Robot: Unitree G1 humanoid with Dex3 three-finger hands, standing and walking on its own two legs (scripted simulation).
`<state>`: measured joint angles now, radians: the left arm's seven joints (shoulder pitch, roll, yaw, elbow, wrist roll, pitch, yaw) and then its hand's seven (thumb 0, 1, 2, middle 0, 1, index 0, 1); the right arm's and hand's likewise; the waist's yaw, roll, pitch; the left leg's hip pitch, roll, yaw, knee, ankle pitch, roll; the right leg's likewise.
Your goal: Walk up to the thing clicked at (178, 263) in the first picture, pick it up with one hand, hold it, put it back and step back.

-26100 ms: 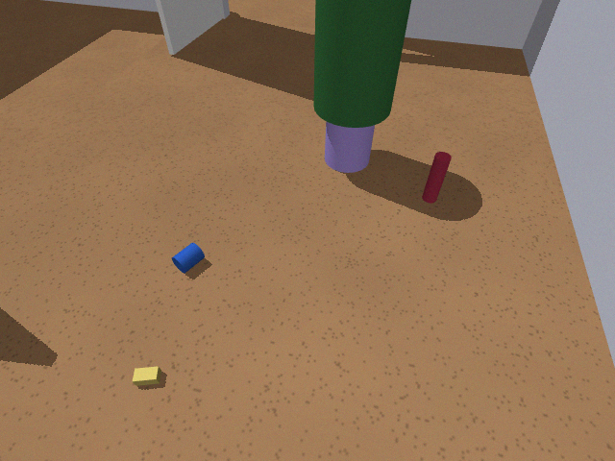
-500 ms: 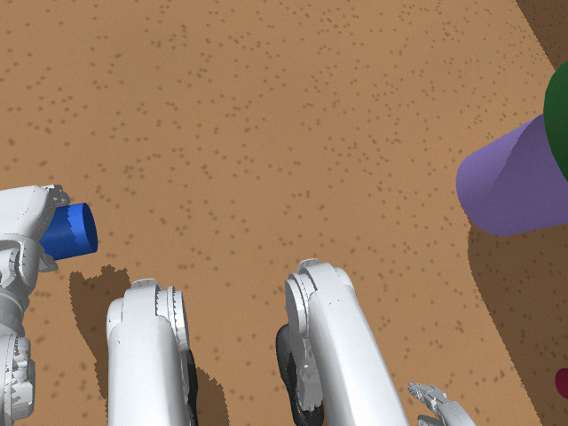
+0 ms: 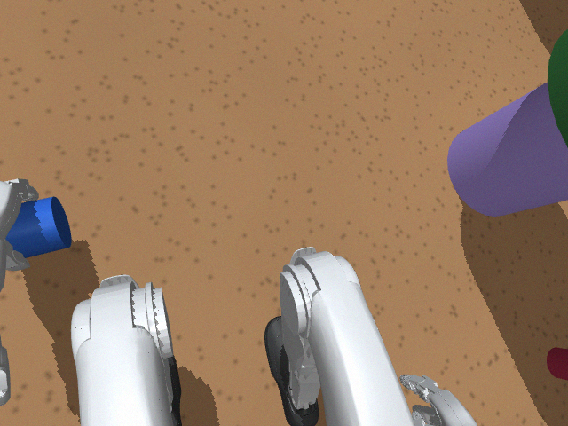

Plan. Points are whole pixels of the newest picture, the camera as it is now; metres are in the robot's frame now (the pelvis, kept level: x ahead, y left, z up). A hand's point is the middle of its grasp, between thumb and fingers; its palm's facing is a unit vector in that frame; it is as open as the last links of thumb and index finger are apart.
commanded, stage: rest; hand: left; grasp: from above
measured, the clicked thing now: (23, 230) +0.41 +0.31 -0.23
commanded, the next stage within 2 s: open in 1.02 s
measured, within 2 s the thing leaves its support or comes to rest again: rests again in 1.46 s
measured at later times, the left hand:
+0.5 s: hand (17, 233) +0.41 +0.32 -0.24, palm faces -0.45 -0.15 -0.88, open 10.3 cm
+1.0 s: hand (20, 234) +0.41 +0.32 -0.25, palm faces -0.43 -0.15 -0.89, open 10.3 cm
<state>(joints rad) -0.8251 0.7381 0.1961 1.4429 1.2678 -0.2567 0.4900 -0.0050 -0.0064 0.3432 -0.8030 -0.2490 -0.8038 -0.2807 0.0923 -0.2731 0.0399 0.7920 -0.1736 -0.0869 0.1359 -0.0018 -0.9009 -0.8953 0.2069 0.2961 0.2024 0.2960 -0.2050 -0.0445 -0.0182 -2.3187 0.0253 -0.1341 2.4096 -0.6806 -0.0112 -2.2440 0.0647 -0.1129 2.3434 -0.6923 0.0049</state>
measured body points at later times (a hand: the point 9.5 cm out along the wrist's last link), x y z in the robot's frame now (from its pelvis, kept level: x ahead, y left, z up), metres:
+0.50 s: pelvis +0.00 +0.00 -0.02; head +0.26 +0.08 +0.34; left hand +0.43 +0.33 -0.19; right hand +0.08 -0.27 -0.13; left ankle +0.08 +0.13 -0.29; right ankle +0.09 -0.11 -0.29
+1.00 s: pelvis +0.00 +0.01 -0.04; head +0.25 +0.10 +0.33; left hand +0.43 +0.33 -0.20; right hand +0.07 -0.27 -0.12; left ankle +0.08 +0.13 -0.29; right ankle +0.09 -0.11 -0.29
